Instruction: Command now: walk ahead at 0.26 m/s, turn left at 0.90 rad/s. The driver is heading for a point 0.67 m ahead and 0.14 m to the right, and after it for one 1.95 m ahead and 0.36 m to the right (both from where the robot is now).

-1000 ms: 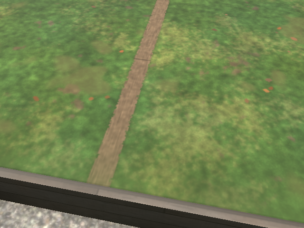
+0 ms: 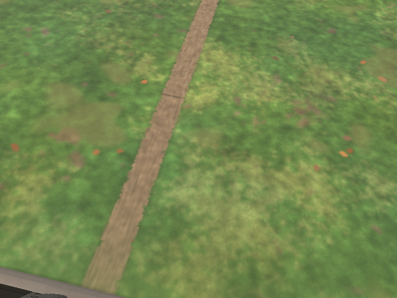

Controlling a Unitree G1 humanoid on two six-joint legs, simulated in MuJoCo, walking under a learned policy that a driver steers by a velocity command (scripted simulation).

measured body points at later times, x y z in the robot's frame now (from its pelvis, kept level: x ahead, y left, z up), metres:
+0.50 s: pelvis +0.40 -0.15 -0.02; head +0.45 -0.16 +0.42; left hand +0.44 +0.11 -0.16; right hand +0.54 -0.40 -0.13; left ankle +0.35 -0.02 -0.64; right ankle +0.45 -0.22 -0.73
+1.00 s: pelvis +0.93 -0.20 +0.00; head +0.95 -0.23 +0.44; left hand +1.08 +0.04 -0.09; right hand +0.93 -0.50 -0.14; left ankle +0.92 -0.15 -0.73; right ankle +0.86 -0.34 -0.60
